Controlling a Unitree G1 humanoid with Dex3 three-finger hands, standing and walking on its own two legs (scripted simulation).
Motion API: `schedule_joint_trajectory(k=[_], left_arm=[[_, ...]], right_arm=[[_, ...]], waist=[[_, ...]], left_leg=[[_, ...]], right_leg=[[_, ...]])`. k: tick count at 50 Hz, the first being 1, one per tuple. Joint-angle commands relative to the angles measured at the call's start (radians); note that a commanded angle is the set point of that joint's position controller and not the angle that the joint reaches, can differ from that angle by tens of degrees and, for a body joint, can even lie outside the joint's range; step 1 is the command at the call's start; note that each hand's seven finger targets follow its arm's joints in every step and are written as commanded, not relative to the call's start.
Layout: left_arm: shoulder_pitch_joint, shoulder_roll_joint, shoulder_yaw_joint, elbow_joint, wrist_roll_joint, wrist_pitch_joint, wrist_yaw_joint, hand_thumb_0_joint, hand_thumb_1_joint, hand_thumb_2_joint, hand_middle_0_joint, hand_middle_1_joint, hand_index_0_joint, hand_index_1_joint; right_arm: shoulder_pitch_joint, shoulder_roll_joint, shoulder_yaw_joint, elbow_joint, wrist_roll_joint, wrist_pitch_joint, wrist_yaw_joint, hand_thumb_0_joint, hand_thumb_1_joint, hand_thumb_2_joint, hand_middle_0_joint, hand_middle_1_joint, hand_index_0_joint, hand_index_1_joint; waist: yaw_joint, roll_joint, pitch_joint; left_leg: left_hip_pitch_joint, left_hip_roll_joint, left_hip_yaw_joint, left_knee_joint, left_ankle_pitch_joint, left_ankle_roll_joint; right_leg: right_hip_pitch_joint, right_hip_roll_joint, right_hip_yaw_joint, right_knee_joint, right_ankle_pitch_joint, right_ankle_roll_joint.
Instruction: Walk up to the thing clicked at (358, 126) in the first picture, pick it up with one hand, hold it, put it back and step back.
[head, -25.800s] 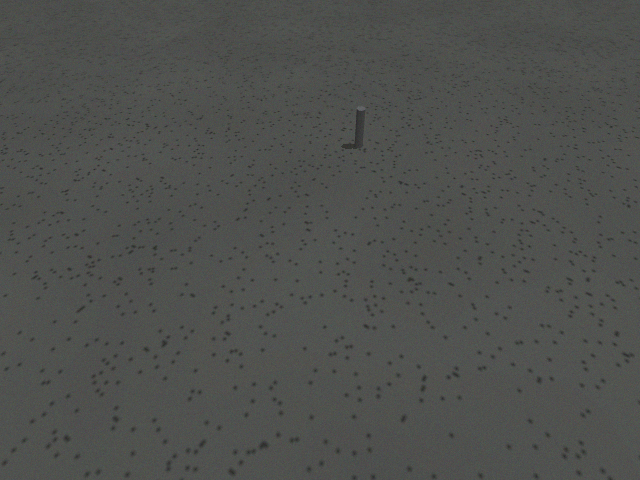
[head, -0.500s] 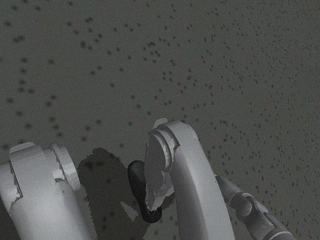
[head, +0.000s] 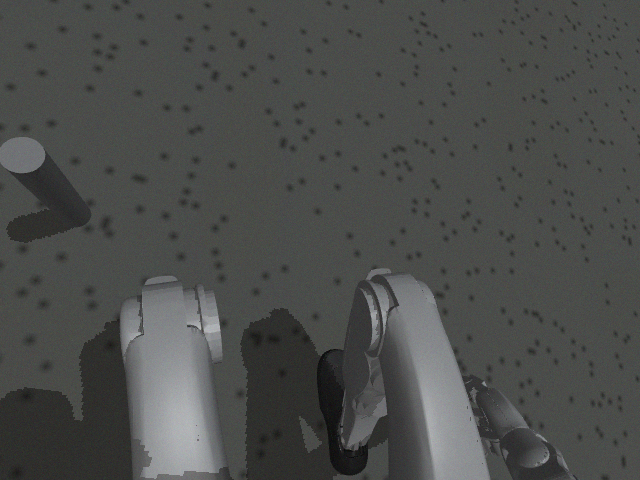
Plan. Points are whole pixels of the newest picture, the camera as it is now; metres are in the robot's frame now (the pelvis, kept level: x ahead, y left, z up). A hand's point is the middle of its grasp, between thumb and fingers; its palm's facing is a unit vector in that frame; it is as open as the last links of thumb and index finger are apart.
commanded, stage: home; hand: left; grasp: from the side
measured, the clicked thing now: (54, 190) +0.45 +0.35 -0.22
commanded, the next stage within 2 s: none
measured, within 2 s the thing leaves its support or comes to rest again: neither
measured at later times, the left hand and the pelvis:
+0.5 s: hand out of the picture +0.26 +0.36 +0.10, palm faces +0.36 -0.79 -0.49, open 17.5 cm; pelvis +0.02 -0.01 +0.19, yaw +8 degrees
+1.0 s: hand out of the picture +0.23 +0.24 +0.30, palm faces +0.32 -0.89 -0.33, open 17.5 cm; pelvis +0.08 +0.01 +0.37, yaw +12 degrees
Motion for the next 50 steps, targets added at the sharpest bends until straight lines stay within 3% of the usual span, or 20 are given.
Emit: schedule_joint_trajectory(k=[1, 6, 9, 14, 19, 21, 24, 27, 29, 34, 37, 38, 41, 42, 43, 46, 47, 48, 49, 50], left_arm=[[-0.162, 0.411, 0.071, -0.309, 0.027, 0.034, 0.074, 0.0, -0.512, 0.079, -0.056, -0.062, -0.055, -0.063], [-0.006, 0.192, -0.043, -0.342, 0.04, 0.157, 0.121, 0.0, -0.52, 0.075, -0.057, -0.062, -0.056, -0.063], [0.092, 0.102, -0.097, -0.435, 0.037, 0.222, 0.151, 0.0, -0.584, 0.038, -0.051, -0.051, -0.05, -0.052], [0.229, 0.079, -0.119, -0.722, 0.021, 0.297, 0.214, 0.0, -0.586, 0.036, -0.049, -0.049, -0.048, -0.049], [0.353, 0.029, -0.121, -0.857, 0.013, 0.349, 0.273, 0.0, -0.552, 0.055, -0.051, -0.053, -0.05, -0.054], [0.422, -0.051, -0.159, -0.828, 0.007, 0.373, 0.288, 0.0, -0.568, 0.046, -0.049, -0.05, -0.048, -0.051], [0.495, -0.121, -0.197, -0.823, 0.002, 0.399, 0.308, 0.0, -0.606, 0.023, -0.044, -0.043, -0.043, -0.044], [0.553, -0.245, -0.296, -0.794, -0.006, 0.429, 0.314, 0.0, -0.582, 0.037, -0.047, -0.047, -0.046, -0.048], [0.568, -0.224, -0.287, -0.833, -0.009, 0.447, 0.328, 0.0, -0.583, 0.036, -0.046, -0.047, -0.046, -0.048], [0.679, -0.336, -0.385, -0.827, -0.011, 0.497, 0.355, 0.0, -0.573, 0.042, -0.047, -0.049, -0.046, -0.049], [0.72, -0.361, -0.419, -0.876, -0.012, 0.531, 0.369, 0.0, -0.591, 0.032, -0.045, -0.046, -0.044, -0.046], [0.693, -0.32, -0.396, -0.965, -0.013, 0.533, 0.38, 0.0, -0.595, 0.029, -0.045, -0.045, -0.044, -0.046], [0.812, -0.441, -0.494, -0.954, -0.019, 0.57, 0.381, 0.0, -0.594, 0.03, -0.045, -0.045, -0.044, -0.046], [0.82, -0.443, -0.506, -0.985, -0.019, 0.578, 0.384, 0.0, -0.556, 0.052, -0.049, -0.052, -0.048, -0.052], [0.829, -0.396, -0.47, -1.05, -0.018, 0.584, 0.392, 0.0, -0.562, 0.049, -0.048, -0.051, -0.048, -0.051], [0.927, -0.473, -0.552, -1.087, -0.022, 0.613, 0.392, 0.0, -0.574, 0.042, -0.047, -0.049, -0.046, -0.049], [0.987, -0.549, -0.615, -1.06, -0.023, 0.626, 0.385, 0.0, -0.568, 0.045, -0.048, -0.05, -0.047, -0.05], [0.987, -0.54, -0.607, -1.112, -0.027, 0.631, 0.387, 0.0, -0.588, 0.034, -0.046, -0.046, -0.045, -0.047], [0.948, -0.478, -0.564, -1.205, -0.023, 0.63, 0.394, 0.0, -0.564, 0.047, -0.048, -0.05, -0.047, -0.051], [0.964, -0.455, -0.554, -1.245, -0.018, 0.631, 0.395, 0.0, -0.581, 0.038, -0.046, -0.047, -0.045, -0.048]], right_arm=[[0.14, -0.259, -0.158, -0.026, 0.035, 0.012, -0.025, 0.0, -0.896, -0.902, 0.201, 0.301, 0.201, 0.301], [0.137, -0.229, -0.226, -0.063, 0.073, 0.015, -0.035, 0.0, -0.896, -0.902, 0.201, 0.301, 0.201, 0.301], [0.141, -0.221, -0.253, -0.092, 0.094, 0.005, -0.036, 0.0, -0.895, -0.902, 0.201, 0.301, 0.201, 0.301], [0.13, -0.193, -0.27, -0.141, 0.131, -0.011, -0.061, 0.0, -0.895, -0.902, 0.201, 0.302, 0.201, 0.301], [0.126, -0.141, -0.267, -0.161, 0.141, -0.032, -0.104, 0.0, -0.895, -0.902, 0.201, 0.301, 0.201, 0.301], [0.128, -0.124, -0.267, -0.161, 0.138, -0.047, -0.121, 0.0, -0.895, -0.902, 0.201, 0.301, 0.201, 0.301], [0.133, -0.107, -0.264, -0.167, 0.137, -0.074, -0.142, 0.0, -0.895, -0.902, 0.201, 0.302, 0.201, 0.301], [0.158, -0.089, -0.257, -0.165, 0.137, -0.1, -0.159, 0.0, -0.895, -0.902, 0.201, 0.301, 0.201, 0.301], [0.161, -0.087, -0.255, -0.179, 0.138, -0.117, -0.169, 0.0, -0.895, -0.902, 0.201, 0.301, 0.201, 0.301], [0.183, -0.066, -0.245, -0.175, 0.138, -0.151, -0.192, 0.0, -0.895, -0.902, 0.201, 0.301, 0.201, 0.301], [0.194, -0.059, -0.24, -0.186, 0.138, -0.168, -0.21, 0.0, -0.896, -0.902, 0.201, 0.301, 0.201, 0.301], [0.191, -0.057, -0.237, -0.199, 0.137, -0.173, -0.215, 0.0, -0.895, -0.902, 0.201, 0.301, 0.201, 0.301], [0.209, -0.04, -0.232, -0.197, 0.135, -0.187, -0.229, 0.0, -0.896, -0.902, 0.201, 0.301, 0.201, 0.301], [0.209, -0.04, -0.229, -0.207, 0.133, -0.191, -0.234, 0.0, -0.896, -0.902, 0.201, 0.301, 0.201, 0.301], [0.218, -0.039, -0.231, -0.217, 0.133, -0.195, -0.242, 0.0, -0.896, -0.902, 0.201, 0.301, 0.201, 0.301], [0.208, -0.026, -0.221, -0.242, 0.131, -0.206, -0.252, 0.0, -0.896, -0.902, 0.201, 0.301, 0.201, 0.301], [0.217, -0.02, -0.221, -0.241, 0.128, -0.211, -0.255, 0.0, -0.896, -0.902, 0.201, 0.301, 0.201, 0.301], [0.217, -0.025, -0.226, -0.251, 0.128, -0.216, -0.259, 0.0, -0.896, -0.902, 0.201, 0.301, 0.201, 0.301], [0.217, -0.026, -0.228, -0.251, 0.127, -0.222, -0.262, 0.0, -0.896, -0.902, 0.201, 0.301, 0.201, 0.301], [0.211, -0.025, -0.226, -0.264, 0.125, -0.226, -0.265, 0.0, -0.896, -0.902, 0.201, 0.301, 0.201, 0.301]], waist=[[0.057, 0.532, -0.689], [0.06, 0.407, -0.674], [0.073, 0.331, -0.738], [0.112, 0.289, -0.777], [0.124, 0.284, -0.784], [0.104, 0.257, -0.737], [0.106, 0.239, -0.709], [0.075, 0.213, -0.651], [0.089, 0.198, -0.639], [0.084, 0.195, -0.559], [0.087, 0.214, -0.508], [0.101, 0.229, -0.509], [0.078, 0.211, -0.438], [0.079, 0.222, -0.42], [0.096, 0.225, -0.434], [0.084, 0.21, -0.363], [0.072, 0.191, -0.339], [0.075, 0.187, -0.327], [0.095, 0.197, -0.33], [0.103, 0.217, -0.332]], left_leg=[[0.625, 0.012, 0.111, -0.404, 0.135, 0.0], [0.608, 0.001, 0.125, -0.529, -0.007, 0.014], [0.687, -0.002, 0.124, -0.586, 0.038, 0.016], [0.8, 0.001, 0.116, -0.744, -0.035, 0.02], [0.941, -0.007, 0.148, -0.852, 0.048, 0.017], [0.964, -0.012, 0.17, -0.884, 0.091, 0.021], [1.03, -0.018, 0.194, -0.938, 0.161, 0.022], [1.106, -0.019, 0.197, -1.009, 0.22, 0.021], [1.158, -0.02, 0.203, -1.057, 0.255, 0.022], [1.305, -0.025, 0.209, -1.209, 0.299, 0.014], [1.397, -0.023, 0.206, -1.298, 0.338, 0.008], [1.427, -0.026, 0.211, -1.325, 0.334, 0.007], [1.497, -0.028, 0.217, -1.4, 0.358, 0.006], [1.519, -0.03, 0.217, -1.429, 0.355, 0.006], [1.553, -0.03, 0.219, -1.449, 0.381, 0.006], [1.596, -0.031, 0.22, -1.516, 0.365, 0.004], [1.611, -0.029, 0.215, -1.531, 0.379, 0.004], [1.62, -0.03, 0.214, -1.544, 0.381, 0.006], [1.635, -0.028, 0.207, -1.57, 0.365, 0.002], [1.66, -0.026, 0.209, -1.582, 0.384, -0.001]], right_leg=[[0.176, 0.025, -0.029, -0.243, 0.152, -0.087], [0.203, 0.018, -0.006, -0.364, 0.049, -0.085], [0.267, 0.013, 0.009, -0.441, 0.081, -0.082], [0.417, 0.002, 0.042, -0.578, 0.034, -0.075], [0.602, -0.009, 0.082, -0.717, 0.085, -0.072], [0.68, -0.012, 0.092, -0.785, 0.118, -0.068], [0.791, -0.016, 0.105, -0.873, 0.177, -0.065], [0.882, -0.021, 0.104, -0.956, 0.242, -0.062], [0.974, -0.027, 0.114, -1.019, 0.279, -0.058], [1.123, -0.028, 0.102, -1.152, 0.321, -0.059], [1.203, -0.027, 0.094, -1.226, 0.351, -0.06], [1.239, -0.03, 0.096, -1.253, 0.349, -0.06], [1.315, -0.028, 0.092, -1.33, 0.38, -0.056], [1.336, -0.028, 0.087, -1.354, 0.377, -0.055], [1.381, -0.027, 0.087, -1.374, 0.402, -0.054], [1.424, -0.023, 0.075, -1.428, 0.392, -0.055], [1.436, -0.018, 0.066, -1.444, 0.403, -0.052], [1.45, -0.018, 0.063, -1.461, 0.407, -0.051], [1.468, -0.016, 0.057, -1.468, 0.387, -0.053], [1.482, -0.015, 0.059, -1.471, 0.396, -0.055]])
